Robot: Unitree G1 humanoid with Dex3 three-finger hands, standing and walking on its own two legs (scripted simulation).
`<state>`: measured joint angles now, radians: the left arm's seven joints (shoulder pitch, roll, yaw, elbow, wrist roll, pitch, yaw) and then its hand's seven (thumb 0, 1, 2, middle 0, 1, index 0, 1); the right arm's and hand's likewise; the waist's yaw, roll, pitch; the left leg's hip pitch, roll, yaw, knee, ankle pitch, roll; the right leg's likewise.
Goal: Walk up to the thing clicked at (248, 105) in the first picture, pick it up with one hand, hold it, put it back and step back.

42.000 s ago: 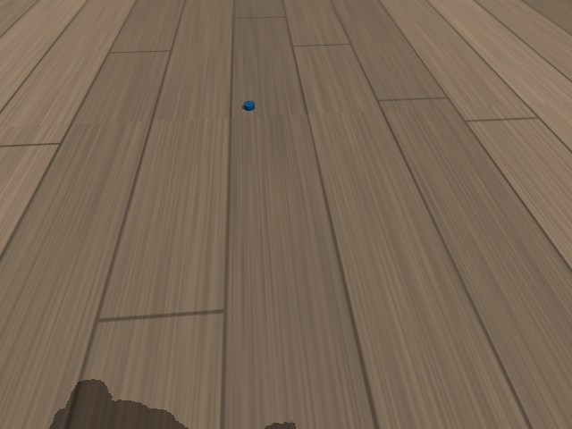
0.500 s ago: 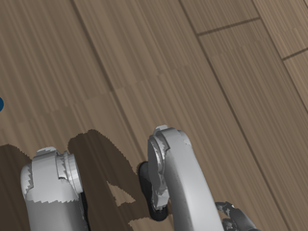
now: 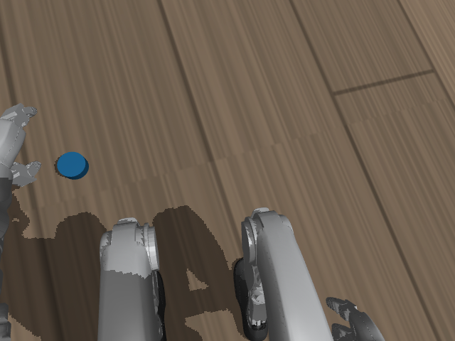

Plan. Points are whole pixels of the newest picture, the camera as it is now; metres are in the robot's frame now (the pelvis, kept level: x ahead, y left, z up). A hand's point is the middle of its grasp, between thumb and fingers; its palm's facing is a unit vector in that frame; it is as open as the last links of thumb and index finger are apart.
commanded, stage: home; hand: left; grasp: from above
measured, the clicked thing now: (73, 165) +0.48 +0.34 -0.39
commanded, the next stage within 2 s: none
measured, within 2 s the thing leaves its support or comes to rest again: neither
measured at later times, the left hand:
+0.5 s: hand out of the picture +0.27 +0.25 +0.09, palm faces +0.03 -0.92 -0.40, open 7.4 cm
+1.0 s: hand out of the picture +0.22 +0.20 +0.26, palm faces +0.19 -0.96 -0.21, open 7.4 cm
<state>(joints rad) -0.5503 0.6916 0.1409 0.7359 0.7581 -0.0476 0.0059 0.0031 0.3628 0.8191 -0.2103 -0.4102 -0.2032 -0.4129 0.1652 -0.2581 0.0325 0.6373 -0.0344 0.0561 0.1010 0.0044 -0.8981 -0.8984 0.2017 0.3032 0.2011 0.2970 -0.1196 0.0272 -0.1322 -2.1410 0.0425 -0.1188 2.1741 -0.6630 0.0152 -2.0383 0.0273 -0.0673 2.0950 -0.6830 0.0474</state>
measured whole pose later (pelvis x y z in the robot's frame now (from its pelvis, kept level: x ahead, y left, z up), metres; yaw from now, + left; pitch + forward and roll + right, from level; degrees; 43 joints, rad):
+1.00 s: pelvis +0.09 +0.00 +0.31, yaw +9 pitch +12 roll -3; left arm 0.52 0.22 0.03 -0.15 -0.06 0.46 0.04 0.01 0.90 0.90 -0.21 -0.30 -0.20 -0.30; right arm 0.30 -0.22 0.04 0.51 0.01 -0.20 -0.19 0.01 -0.90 -0.90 0.20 0.30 0.20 0.30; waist -0.05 0.06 -0.19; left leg -0.74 0.04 -0.05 1.02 -0.48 -0.01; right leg -0.65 0.00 -0.05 0.94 -0.49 0.02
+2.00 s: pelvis +0.08 +0.00 +0.31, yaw +9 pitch +10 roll -3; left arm 0.50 0.22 0.03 -0.13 -0.05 0.45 0.02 0.01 0.90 0.90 -0.20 -0.30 -0.20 -0.30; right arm 0.29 -0.22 0.04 0.53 0.00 -0.23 -0.18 0.01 -0.90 -0.90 0.20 0.30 0.20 0.30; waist -0.04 0.05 -0.16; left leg -0.70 0.03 -0.05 1.01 -0.48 0.00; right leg -0.62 0.00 -0.05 0.94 -0.49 0.02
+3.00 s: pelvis +0.09 +0.00 +0.31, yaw +9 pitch +10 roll -3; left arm 0.50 0.22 0.03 -0.12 -0.05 0.44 0.02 0.01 0.90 0.90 -0.20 -0.30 -0.20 -0.30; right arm 0.29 -0.22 0.03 0.53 0.00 -0.22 -0.18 0.01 -0.90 -0.90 0.20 0.30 0.20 0.30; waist -0.04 0.05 -0.16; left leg -0.71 0.04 -0.05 1.01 -0.49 -0.01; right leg -0.63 0.00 -0.04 0.95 -0.50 0.02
